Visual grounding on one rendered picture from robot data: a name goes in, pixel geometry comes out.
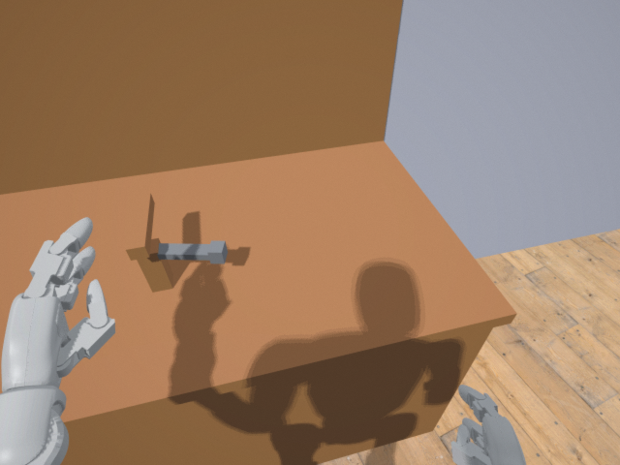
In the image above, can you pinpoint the tap lever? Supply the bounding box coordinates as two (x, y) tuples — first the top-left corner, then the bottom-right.
(157, 240), (228, 264)

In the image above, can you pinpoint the left robot forearm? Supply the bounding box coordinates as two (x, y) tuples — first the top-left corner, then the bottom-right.
(0, 386), (69, 465)

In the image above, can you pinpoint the robot right hand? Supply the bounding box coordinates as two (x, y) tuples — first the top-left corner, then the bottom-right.
(451, 385), (526, 465)

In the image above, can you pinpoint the robot left hand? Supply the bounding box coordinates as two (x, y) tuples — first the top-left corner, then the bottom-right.
(1, 217), (115, 392)

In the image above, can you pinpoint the counter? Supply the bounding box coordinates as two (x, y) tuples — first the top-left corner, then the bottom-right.
(0, 0), (517, 465)

